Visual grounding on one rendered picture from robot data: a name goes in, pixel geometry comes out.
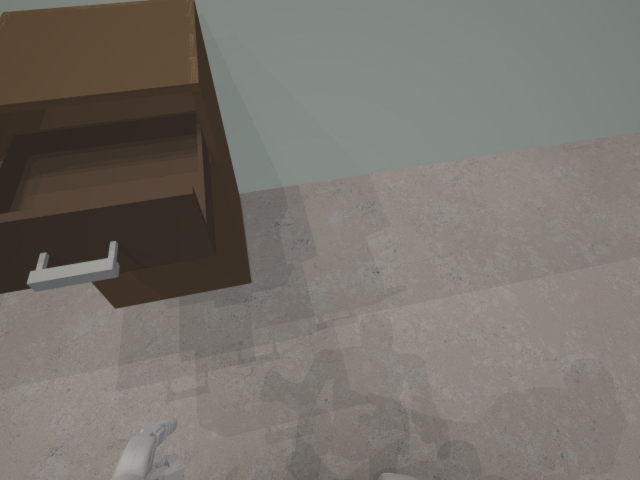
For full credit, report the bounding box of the drawer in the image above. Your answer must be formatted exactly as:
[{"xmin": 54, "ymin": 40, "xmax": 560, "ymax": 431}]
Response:
[{"xmin": 0, "ymin": 111, "xmax": 217, "ymax": 294}]

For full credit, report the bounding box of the cabinet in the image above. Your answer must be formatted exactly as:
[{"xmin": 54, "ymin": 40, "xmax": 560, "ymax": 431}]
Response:
[{"xmin": 0, "ymin": 0, "xmax": 252, "ymax": 309}]

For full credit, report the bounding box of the handle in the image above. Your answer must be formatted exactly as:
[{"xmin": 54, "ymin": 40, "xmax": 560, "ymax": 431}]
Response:
[{"xmin": 27, "ymin": 241, "xmax": 120, "ymax": 292}]

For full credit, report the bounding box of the robot left hand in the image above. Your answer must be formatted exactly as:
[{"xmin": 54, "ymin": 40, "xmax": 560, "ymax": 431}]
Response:
[{"xmin": 111, "ymin": 418, "xmax": 185, "ymax": 480}]

